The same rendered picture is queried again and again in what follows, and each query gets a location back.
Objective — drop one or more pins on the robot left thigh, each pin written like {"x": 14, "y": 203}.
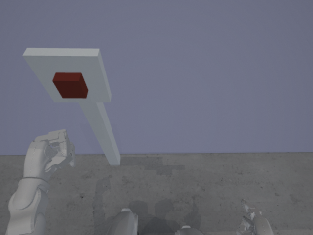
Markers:
{"x": 125, "y": 223}

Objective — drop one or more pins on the panel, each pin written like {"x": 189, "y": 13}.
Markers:
{"x": 45, "y": 62}

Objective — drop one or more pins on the robot right hand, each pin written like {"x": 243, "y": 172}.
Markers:
{"x": 258, "y": 226}

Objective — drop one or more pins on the button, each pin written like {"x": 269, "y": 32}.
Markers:
{"x": 70, "y": 85}

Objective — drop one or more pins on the robot left forearm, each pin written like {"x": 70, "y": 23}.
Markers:
{"x": 27, "y": 207}

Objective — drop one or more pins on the robot left hand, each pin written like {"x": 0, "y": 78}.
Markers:
{"x": 41, "y": 160}

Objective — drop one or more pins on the robot left shin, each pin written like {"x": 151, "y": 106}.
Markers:
{"x": 126, "y": 210}

